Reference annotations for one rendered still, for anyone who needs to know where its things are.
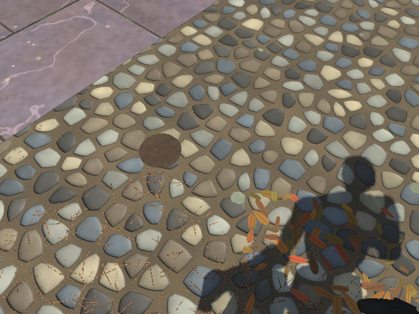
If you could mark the right robot hand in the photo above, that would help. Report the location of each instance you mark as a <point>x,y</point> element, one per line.
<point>385,306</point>

